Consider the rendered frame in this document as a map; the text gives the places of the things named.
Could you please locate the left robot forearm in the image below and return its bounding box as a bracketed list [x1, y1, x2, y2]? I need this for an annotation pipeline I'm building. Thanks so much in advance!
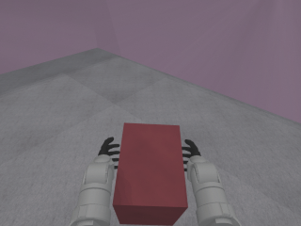
[69, 154, 115, 226]

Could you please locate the carton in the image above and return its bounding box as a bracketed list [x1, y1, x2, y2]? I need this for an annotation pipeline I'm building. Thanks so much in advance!
[112, 122, 188, 226]

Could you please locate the right robot forearm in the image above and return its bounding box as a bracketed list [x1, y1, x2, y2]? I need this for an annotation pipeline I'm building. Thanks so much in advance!
[186, 155, 242, 226]

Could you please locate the left robot hand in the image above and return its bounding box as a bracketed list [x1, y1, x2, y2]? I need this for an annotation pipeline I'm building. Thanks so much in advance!
[98, 137, 120, 170]

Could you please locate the right robot hand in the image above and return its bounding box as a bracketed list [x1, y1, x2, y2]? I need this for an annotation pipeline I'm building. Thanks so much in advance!
[182, 139, 201, 172]

